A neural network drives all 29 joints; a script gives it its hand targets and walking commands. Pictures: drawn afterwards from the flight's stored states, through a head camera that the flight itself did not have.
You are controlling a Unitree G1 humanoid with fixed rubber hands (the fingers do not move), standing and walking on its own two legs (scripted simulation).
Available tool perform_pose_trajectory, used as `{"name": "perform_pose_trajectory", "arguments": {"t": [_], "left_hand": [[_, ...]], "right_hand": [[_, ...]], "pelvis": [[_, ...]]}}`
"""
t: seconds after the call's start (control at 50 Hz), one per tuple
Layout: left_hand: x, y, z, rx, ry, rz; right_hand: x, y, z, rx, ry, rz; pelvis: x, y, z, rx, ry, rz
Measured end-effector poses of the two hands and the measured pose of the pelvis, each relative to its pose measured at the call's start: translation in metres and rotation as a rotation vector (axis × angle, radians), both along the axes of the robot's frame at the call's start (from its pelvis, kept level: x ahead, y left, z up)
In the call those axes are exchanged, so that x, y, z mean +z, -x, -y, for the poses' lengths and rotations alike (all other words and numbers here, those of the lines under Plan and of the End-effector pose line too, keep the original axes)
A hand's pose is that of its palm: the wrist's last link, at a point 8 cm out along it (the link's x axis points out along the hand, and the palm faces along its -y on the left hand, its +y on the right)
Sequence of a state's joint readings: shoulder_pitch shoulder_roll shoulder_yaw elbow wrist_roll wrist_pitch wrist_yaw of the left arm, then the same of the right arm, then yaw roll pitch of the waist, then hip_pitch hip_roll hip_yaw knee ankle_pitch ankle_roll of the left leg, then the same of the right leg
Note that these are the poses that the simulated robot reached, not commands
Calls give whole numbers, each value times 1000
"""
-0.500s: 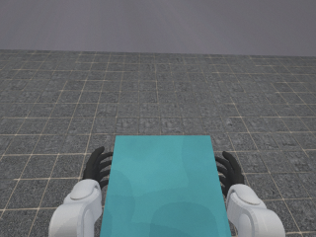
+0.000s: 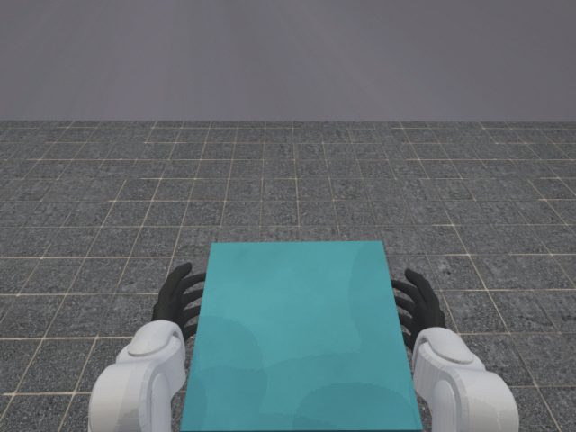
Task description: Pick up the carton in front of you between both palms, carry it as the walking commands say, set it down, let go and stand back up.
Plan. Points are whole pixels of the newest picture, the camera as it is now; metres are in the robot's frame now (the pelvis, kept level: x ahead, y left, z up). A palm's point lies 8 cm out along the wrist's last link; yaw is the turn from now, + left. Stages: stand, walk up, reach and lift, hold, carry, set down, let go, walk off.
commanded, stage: carry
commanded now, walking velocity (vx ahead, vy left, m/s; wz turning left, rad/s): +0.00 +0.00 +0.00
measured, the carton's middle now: (297, 358) +0.23 +0.00 +0.03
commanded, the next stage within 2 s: hold in 1.74 s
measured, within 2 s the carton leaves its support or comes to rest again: neither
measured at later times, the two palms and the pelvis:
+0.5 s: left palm (181, 302) +0.30 +0.17 +0.03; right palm (386, 311) +0.30 -0.13 +0.03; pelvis +0.04 +0.02 -0.01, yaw +0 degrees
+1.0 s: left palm (179, 308) +0.29 +0.17 +0.03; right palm (387, 317) +0.29 -0.13 +0.03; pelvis +0.01 +0.02 +0.00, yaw +0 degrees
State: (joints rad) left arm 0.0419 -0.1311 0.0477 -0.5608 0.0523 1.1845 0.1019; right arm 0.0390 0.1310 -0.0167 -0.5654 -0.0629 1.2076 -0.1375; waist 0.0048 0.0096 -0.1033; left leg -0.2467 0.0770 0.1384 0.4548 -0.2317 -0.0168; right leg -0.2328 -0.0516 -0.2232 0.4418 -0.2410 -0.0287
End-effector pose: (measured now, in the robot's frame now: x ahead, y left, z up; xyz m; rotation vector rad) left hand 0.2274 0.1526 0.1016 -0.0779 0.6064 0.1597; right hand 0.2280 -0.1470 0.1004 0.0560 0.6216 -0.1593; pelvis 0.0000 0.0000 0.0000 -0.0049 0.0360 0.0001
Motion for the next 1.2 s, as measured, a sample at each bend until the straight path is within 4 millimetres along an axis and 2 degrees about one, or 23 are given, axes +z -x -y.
{"name": "perform_pose_trajectory", "arguments": {"t": [0.08, 0.18, 0.28, 0.42, 0.66, 0.9, 1.2], "left_hand": [[-5, -26, -5, -13, -2, -17], [-24, -50, -10, -28, -24, -79], [-45, -63, -14, -41, -49, -122], [-59, -73, -18, -53, -75, -104], [-80, -80, -20, -68, -106, -83], [-67, -73, -20, -57, -94, -38], [-68, -60, -18, -64, -94, -61]], "right_hand": [[-1, -25, -5, 5, 19, -15], [-23, -45, -10, 8, 23, -76], [-46, -56, -14, 14, 35, -119], [-61, -67, -18, 31, 60, -101], [-82, -75, -20, 57, 89, -80], [-68, -69, -20, 51, 82, -34], [-69, -55, -18, 52, 83, -59]], "pelvis": [[-2, -21, -6, -3, -4, -10], [-4, -34, -13, -8, -5, -19], [-6, -39, -18, -10, -4, -23], [-7, -39, -22, -9, -3, -22], [-5, -28, -23, -7, -1, -4], [-4, -16, -22, -5, -1, -2], [-4, -3, -21, -7, -2, 3]]}}
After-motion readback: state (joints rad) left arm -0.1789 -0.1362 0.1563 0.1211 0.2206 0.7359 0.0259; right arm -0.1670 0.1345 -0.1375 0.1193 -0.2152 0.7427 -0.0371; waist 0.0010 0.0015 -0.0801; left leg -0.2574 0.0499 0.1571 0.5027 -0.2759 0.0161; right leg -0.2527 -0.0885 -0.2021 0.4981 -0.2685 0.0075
